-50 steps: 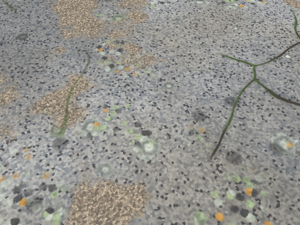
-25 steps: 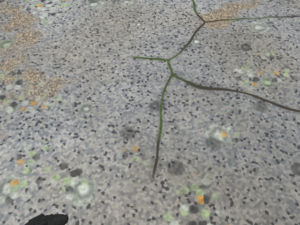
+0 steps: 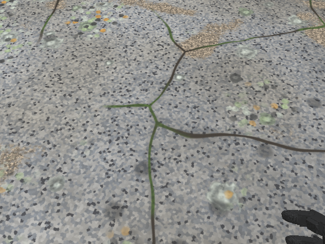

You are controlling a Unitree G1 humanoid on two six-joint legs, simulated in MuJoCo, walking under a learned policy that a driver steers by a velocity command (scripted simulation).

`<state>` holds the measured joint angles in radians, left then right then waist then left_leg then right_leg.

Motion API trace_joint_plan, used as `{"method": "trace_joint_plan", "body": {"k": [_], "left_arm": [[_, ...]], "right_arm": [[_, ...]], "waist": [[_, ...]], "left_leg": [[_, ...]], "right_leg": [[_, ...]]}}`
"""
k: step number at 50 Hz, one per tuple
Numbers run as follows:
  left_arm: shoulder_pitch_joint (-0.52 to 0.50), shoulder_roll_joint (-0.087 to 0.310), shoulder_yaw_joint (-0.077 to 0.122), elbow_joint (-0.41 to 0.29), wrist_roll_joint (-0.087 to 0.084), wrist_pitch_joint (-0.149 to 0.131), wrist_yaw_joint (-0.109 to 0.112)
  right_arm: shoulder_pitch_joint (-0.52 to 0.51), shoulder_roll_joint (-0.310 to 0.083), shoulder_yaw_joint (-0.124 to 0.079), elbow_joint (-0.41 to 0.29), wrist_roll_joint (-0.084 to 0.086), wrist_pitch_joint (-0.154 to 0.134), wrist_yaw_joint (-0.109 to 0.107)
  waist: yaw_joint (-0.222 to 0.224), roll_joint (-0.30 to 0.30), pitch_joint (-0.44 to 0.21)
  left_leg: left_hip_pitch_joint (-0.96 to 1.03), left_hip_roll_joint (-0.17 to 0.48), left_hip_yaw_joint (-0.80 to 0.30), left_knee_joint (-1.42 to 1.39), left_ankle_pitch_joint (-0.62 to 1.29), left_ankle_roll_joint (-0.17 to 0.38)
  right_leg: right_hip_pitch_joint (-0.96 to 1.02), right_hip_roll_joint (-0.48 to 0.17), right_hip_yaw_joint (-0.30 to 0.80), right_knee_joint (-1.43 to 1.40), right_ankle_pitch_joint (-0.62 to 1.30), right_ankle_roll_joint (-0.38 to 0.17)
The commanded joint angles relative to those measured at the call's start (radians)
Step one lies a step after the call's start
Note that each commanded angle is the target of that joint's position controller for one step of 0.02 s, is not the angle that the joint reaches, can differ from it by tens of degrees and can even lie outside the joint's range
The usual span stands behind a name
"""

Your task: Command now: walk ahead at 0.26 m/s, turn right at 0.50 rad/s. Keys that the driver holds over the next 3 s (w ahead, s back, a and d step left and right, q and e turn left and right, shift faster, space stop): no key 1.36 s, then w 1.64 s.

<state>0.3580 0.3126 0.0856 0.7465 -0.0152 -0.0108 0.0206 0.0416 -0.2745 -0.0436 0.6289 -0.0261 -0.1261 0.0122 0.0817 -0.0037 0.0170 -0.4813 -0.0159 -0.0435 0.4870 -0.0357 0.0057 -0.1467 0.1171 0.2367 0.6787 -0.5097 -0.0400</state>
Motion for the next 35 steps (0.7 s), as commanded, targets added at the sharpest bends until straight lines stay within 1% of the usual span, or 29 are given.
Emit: {"method": "trace_joint_plan", "body": {"k": [1,2,3,4,5,6,7,8,9,10,11,13,14,15,16,17,18,19,20,21,22,24,26,31,35], "left_arm": [[0.180,0.077,-0.007,-0.086,-0.005,-0.019,-0.002],[0.097,0.140,0.012,-0.073,-0.017,-0.007,0.002],[-0.003,0.152,0.017,-0.091,-0.013,0.008,0.007],[-0.054,0.140,0.017,-0.101,-0.004,0.024,0.011],[-0.061,0.113,0.013,-0.110,-0.002,0.035,0.011],[-0.044,0.074,0.003,-0.106,-0.002,0.043,0.010],[-0.029,0.041,-0.006,-0.100,0.000,0.046,0.010],[-0.027,0.022,-0.014,-0.096,0.007,0.046,0.011],[-0.033,0.014,-0.019,-0.095,0.014,0.045,0.010],[-0.045,0.015,-0.022,-0.094,0.017,0.044,0.008],[-0.058,0.023,-0.021,-0.095,0.016,0.046,0.005],[-0.084,0.041,-0.017,-0.098,0.015,0.053,-0.002],[-0.090,0.040,-0.016,-0.098,0.017,0.056,-0.005],[-0.095,0.038,-0.016,-0.096,0.023,0.056,-0.008],[-0.118,0.047,-0.015,-0.108,0.034,0.056,-0.008],[-0.130,0.091,-0.011,-0.129,0.046,0.054,-0.001],[-0.199,0.134,-0.007,-0.136,0.043,0.055,0.005],[-0.224,0.065,-0.021,-0.134,0.042,0.051,-0.003],[-0.239,0.035,-0.030,-0.133,0.048,0.044,-0.009],[-0.238,0.039,-0.030,-0.128,0.049,0.037,-0.011],[-0.229,0.047,-0.030,-0.123,0.044,0.029,-0.013],[-0.199,0.047,-0.030,-0.111,0.036,0.019,-0.009],[-0.192,0.042,-0.031,-0.107,0.033,0.018,-0.006],[-0.198,0.032,-0.031,-0.096,0.029,0.018,-0.005],[-0.194,0.026,-0.029,-0.073,0.027,0.016,-0.006]], "right_arm": [[0.285,-0.228,-0.073,-0.008,0.009,0.017,-0.001],[0.237,-0.155,-0.055,-0.035,0.012,0.029,-0.005],[0.179,-0.113,-0.038,-0.039,0.007,0.042,-0.009],[0.135,-0.087,-0.024,-0.038,0.004,0.051,-0.007],[0.104,-0.085,-0.020,-0.026,0.000,0.055,-0.006],[0.088,-0.088,-0.020,-0.014,-0.003,0.056,-0.004],[0.069,-0.088,-0.021,-0.004,-0.006,0.055,-0.002],[0.055,-0.095,-0.023,0.003,-0.005,0.056,-0.002],[0.044,-0.106,-0.026,0.011,0.000,0.058,-0.002],[0.044,-0.117,-0.029,0.020,0.007,0.061,-0.004],[0.050,-0.126,-0.032,0.029,0.015,0.067,-0.005],[0.055,-0.134,-0.030,0.043,0.025,0.079,-0.005],[0.045,-0.132,-0.026,0.047,0.029,0.086,-0.005],[0.042,-0.119,-0.019,0.053,0.032,0.089,-0.003],[0.072,-0.087,-0.005,0.072,0.030,0.089,-0.001],[0.102,-0.053,0.009,0.080,0.011,0.085,0.004],[0.183,-0.030,0.013,0.087,-0.001,0.084,0.006],[0.149,-0.047,0.013,0.095,-0.008,0.090,0.000],[0.119,-0.069,0.007,0.096,-0.005,0.094,-0.003],[0.114,-0.078,0.003,0.107,-0.002,0.097,-0.008],[0.122,-0.088,0.001,0.113,-0.002,0.099,-0.011],[0.137,-0.088,0.001,0.129,0.002,0.096,-0.011],[0.138,-0.079,0.002,0.144,0.007,0.091,-0.012],[0.135,-0.081,0.000,0.180,0.013,0.097,-0.019],[0.137,-0.086,-0.002,0.211,0.016,0.106,-0.027]], "waist": [[-0.081,0.338,-0.444],[-0.113,0.192,-0.334],[-0.121,0.112,-0.238],[-0.111,0.076,-0.166],[-0.081,0.091,-0.123],[-0.059,0.115,-0.099],[-0.045,0.135,-0.099],[-0.040,0.144,-0.115],[-0.039,0.147,-0.137],[-0.046,0.153,-0.161],[-0.054,0.155,-0.176],[-0.062,0.145,-0.173],[-0.052,0.137,-0.154],[-0.043,0.129,-0.130],[-0.045,0.107,-0.102],[-0.065,0.019,-0.101],[-0.154,-0.143,-0.084],[-0.124,-0.156,-0.070],[-0.115,-0.140,-0.023],[-0.107,-0.123,-0.003],[-0.105,-0.118,0.003],[-0.099,-0.077,-0.012],[-0.094,-0.049,-0.033],[-0.094,-0.015,-0.054],[-0.098,-0.006,-0.058]], "left_leg": [[0.806,0.508,-0.662,-0.020,0.398,0.312],[0.711,0.435,-0.553,-0.060,0.263,0.274],[0.594,0.376,-0.406,-0.071,0.243,0.233],[0.479,0.324,-0.311,-0.085,0.296,0.221],[0.376,0.292,-0.253,-0.109,0.311,0.213],[0.291,0.255,-0.188,-0.137,0.326,0.202],[0.250,0.233,-0.140,-0.151,0.367,0.205],[0.233,0.230,-0.111,-0.153,0.420,0.215],[0.228,0.233,-0.093,-0.151,0.454,0.223],[0.236,0.240,-0.086,-0.150,0.456,0.229],[0.247,0.247,-0.086,-0.150,0.422,0.232],[0.235,0.252,-0.093,-0.153,0.239,0.225],[0.204,0.240,-0.089,-0.151,0.109,0.210],[0.163,0.219,-0.083,-0.145,-0.034,0.181],[0.119,0.189,-0.077,-0.139,-0.171,0.125],[0.068,0.140,-0.040,-0.078,-0.293,0.055],[0.119,0.050,0.056,-0.045,-0.344,-0.003],[0.234,0.050,0.062,-0.039,-0.272,-0.030],[0.246,0.050,0.060,-0.040,-0.227,-0.035],[0.242,0.053,0.060,-0.039,-0.208,-0.031],[0.237,0.057,0.054,-0.042,-0.189,-0.027],[0.235,0.066,0.045,-0.052,-0.156,-0.021],[0.241,0.069,0.046,-0.049,-0.124,-0.023],[0.273,0.075,0.045,-0.039,-0.067,-0.030],[0.297,0.079,0.044,-0.035,-0.045,-0.032]], "right_leg": [[-0.494,-0.012,-0.034,0.632,-0.211,0.066],[-0.538,-0.055,-0.030,0.703,-0.119,0.093],[-0.546,-0.079,-0.076,0.689,-0.049,0.107],[-0.523,-0.102,-0.090,0.650,-0.022,0.116],[-0.470,-0.127,-0.094,0.576,-0.004,0.115],[-0.393,-0.133,-0.121,0.485,0.008,0.114],[-0.335,-0.128,-0.148,0.393,0.019,0.118],[-0.283,-0.128,-0.167,0.308,0.034,0.121],[-0.230,-0.132,-0.177,0.228,0.074,0.119],[-0.189,-0.136,-0.183,0.160,0.131,0.115],[-0.159,-0.136,-0.189,0.106,0.177,0.111],[-0.098,-0.133,-0.202,0.004,0.245,0.094],[-0.050,-0.125,-0.215,-0.073,0.298,0.078],[0.007,-0.117,-0.224,-0.158,0.352,0.057],[0.054,-0.137,-0.190,-0.237,0.392,0.032],[0.107,-0.245,-0.065,-0.279,0.490,-0.008],[-0.010,-0.309,-0.002,-0.294,0.373,-0.074],[-0.135,-0.276,-0.013,-0.330,0.160,-0.081],[-0.173,-0.235,-0.040,-0.335,0.089,-0.050],[-0.177,-0.211,-0.061,-0.324,0.117,-0.025],[-0.164,-0.204,-0.071,-0.307,0.176,-0.012],[-0.120,-0.198,-0.084,-0.267,0.296,-0.007],[-0.086,-0.193,-0.093,-0.240,0.382,-0.010],[-0.060,-0.181,-0.107,-0.220,0.487,-0.016],[-0.054,-0.174,-0.115,-0.221,0.528,-0.016]]}}
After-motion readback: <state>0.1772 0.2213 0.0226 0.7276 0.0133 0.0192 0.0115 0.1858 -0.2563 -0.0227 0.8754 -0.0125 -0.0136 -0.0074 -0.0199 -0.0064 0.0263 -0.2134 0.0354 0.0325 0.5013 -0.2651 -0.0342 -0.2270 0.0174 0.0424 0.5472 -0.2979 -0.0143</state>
